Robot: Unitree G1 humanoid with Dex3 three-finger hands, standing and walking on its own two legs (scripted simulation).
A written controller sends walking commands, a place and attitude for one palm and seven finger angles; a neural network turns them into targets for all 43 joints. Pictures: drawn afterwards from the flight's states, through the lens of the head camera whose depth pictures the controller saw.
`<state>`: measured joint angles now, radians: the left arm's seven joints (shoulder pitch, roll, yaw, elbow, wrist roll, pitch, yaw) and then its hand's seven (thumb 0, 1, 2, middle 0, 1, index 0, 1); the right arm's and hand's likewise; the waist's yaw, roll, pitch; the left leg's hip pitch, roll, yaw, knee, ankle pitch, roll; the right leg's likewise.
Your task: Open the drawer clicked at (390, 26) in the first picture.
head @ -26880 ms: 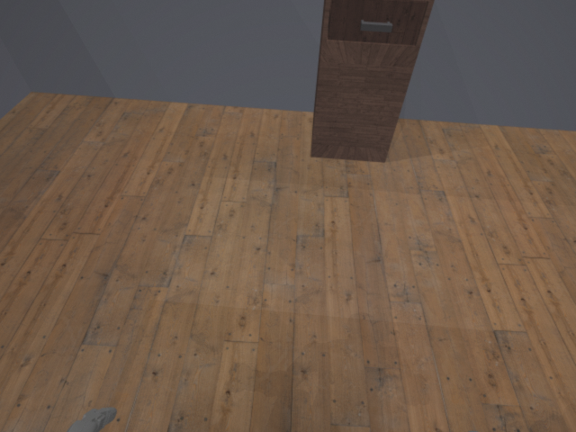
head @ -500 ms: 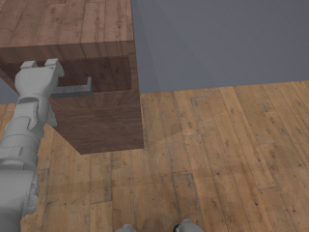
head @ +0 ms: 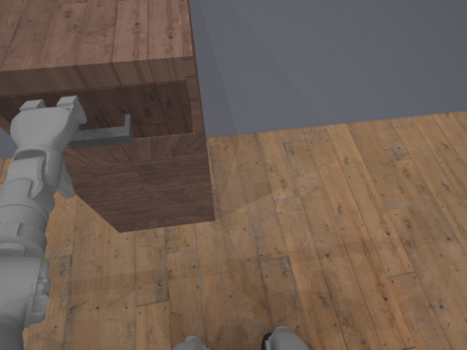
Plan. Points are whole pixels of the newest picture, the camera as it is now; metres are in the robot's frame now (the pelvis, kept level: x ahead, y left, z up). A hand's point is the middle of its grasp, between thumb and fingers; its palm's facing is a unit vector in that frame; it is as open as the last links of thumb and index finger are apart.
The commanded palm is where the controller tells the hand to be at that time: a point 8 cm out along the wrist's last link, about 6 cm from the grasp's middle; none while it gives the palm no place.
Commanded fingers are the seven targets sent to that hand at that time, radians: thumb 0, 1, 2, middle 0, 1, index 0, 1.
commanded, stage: re-aim the fingers above the handle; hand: left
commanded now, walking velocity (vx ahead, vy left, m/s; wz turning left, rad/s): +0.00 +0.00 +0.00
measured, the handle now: (102, 129) +0.54 +0.27 -0.02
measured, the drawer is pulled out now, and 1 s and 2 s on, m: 0.00 0.00 0.00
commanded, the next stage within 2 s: lower the fingers behind the handle in 1.28 s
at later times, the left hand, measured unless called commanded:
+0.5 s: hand (83, 149) +0.46 +0.27 +0.03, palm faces -0.12 -0.03 -0.99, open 13.8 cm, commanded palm +0.45 +0.27 +0.10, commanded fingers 0.00 -0.50 0.30 -0.30 -1.20 -0.30 -1.20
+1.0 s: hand (94, 136) +0.47 +0.25 +0.04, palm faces -0.01 -0.04 -1.00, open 13.8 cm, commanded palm +0.45 +0.27 +0.10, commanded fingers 0.00 -0.50 0.30 -0.30 -1.20 -0.30 -1.20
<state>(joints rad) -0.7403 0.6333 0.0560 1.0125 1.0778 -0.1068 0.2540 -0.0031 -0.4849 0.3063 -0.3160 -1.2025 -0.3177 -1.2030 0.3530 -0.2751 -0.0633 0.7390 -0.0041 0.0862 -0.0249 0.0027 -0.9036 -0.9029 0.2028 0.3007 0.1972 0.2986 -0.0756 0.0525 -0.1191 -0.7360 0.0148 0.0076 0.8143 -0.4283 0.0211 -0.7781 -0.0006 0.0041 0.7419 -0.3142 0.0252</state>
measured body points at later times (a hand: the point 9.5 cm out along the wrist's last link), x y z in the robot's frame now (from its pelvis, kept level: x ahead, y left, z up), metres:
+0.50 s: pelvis +0.01 +0.00 +0.01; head +0.11 +0.00 +0.44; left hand +0.46 +0.27 +0.08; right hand +0.03 -0.27 -0.13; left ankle -0.03 +0.10 -0.70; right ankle +0.01 -0.14 -0.70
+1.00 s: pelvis +0.00 +0.00 +0.00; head +0.10 +0.00 +0.44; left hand +0.47 +0.25 +0.10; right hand +0.04 -0.28 -0.12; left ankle -0.03 +0.10 -0.70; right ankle +0.01 -0.14 -0.70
